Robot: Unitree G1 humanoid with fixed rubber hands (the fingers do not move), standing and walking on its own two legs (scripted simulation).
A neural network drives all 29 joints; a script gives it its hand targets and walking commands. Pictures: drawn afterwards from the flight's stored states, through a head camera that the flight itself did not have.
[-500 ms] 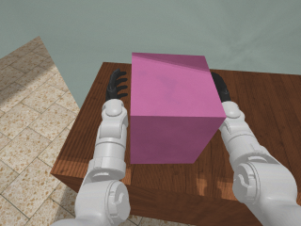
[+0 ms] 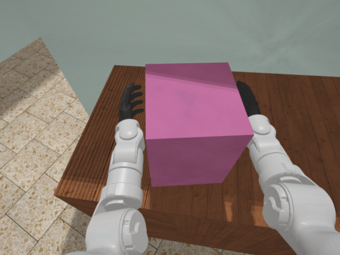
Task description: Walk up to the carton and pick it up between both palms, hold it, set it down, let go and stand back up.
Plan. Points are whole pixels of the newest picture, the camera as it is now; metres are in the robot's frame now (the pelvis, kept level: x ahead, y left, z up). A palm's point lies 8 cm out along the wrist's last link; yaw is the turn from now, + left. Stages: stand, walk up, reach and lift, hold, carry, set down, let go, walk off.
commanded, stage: set down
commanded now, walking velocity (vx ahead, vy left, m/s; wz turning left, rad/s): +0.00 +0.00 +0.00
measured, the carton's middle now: (187, 128) +0.42 +0.03 +0.02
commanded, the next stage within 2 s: none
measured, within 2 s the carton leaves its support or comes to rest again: rests again in 1.56 s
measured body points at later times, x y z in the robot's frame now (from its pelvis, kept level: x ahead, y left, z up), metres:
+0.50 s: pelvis -0.01 +0.01 +0.00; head +0.06 +0.01 +0.44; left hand +0.40 +0.19 +0.07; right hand +0.45 -0.10 +0.06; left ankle -0.03 +0.17 -0.75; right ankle -0.03 -0.10 -0.75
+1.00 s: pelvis -0.01 +0.01 +0.00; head +0.06 +0.01 +0.44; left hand +0.39 +0.19 +0.07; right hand +0.45 -0.10 +0.06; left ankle -0.03 +0.17 -0.75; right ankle -0.03 -0.10 -0.75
